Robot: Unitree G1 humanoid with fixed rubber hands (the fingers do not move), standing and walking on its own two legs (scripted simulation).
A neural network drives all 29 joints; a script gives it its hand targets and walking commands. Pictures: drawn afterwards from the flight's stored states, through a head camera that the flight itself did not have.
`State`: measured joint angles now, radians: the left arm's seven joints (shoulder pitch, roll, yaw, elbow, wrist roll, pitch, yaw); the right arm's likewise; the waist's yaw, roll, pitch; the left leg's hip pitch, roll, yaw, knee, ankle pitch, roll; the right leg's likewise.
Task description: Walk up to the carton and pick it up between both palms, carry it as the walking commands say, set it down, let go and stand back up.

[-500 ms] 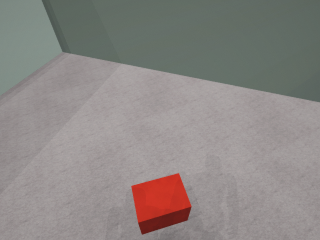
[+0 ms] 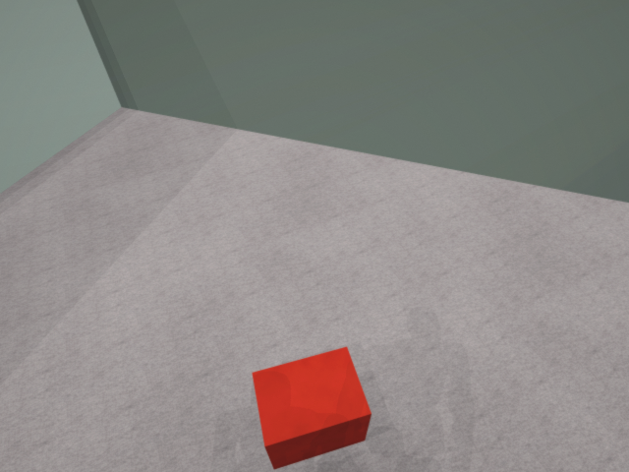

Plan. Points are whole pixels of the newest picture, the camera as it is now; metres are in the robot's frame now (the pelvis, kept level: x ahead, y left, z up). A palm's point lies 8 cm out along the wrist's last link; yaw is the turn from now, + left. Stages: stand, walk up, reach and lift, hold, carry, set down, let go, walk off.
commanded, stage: walk up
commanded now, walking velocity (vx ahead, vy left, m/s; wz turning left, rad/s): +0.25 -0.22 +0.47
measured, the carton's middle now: (310, 407) +0.45 +0.04 -0.67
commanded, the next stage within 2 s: stand in 1.58 s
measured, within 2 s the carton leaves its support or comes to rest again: neither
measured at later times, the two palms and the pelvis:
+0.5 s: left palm out of the picture -0.01 +0.18 -0.13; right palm (536, 446) +0.20 -0.29 -0.13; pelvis +0.05 -0.06 +0.00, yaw +10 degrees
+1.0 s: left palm out of the picture +0.03 +0.18 -0.14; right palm out of the picture +0.15 -0.27 -0.15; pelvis +0.07 -0.05 +0.00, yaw +11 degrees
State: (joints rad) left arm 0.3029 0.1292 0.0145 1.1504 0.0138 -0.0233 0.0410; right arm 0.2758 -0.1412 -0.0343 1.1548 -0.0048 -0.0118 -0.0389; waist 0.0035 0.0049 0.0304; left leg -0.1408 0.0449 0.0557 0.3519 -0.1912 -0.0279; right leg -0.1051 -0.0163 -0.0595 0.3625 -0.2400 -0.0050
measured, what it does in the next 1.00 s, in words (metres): steps on the spot: right foot, then left foot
